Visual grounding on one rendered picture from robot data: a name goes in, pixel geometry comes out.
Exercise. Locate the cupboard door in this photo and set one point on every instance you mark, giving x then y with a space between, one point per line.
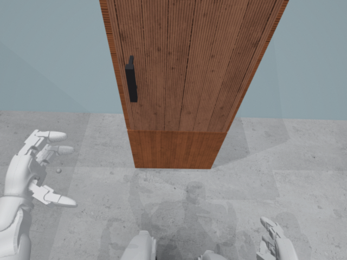
192 58

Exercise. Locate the robot left shin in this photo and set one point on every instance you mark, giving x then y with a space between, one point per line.
144 233

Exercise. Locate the robot left thigh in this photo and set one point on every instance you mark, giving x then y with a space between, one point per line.
141 247

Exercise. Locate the handle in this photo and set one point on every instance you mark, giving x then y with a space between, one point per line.
131 80

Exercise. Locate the right robot hand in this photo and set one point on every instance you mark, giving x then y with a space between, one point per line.
281 249

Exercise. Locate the left robot hand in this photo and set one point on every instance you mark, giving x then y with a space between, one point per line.
23 168

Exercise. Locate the robot left forearm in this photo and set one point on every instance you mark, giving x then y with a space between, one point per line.
15 223

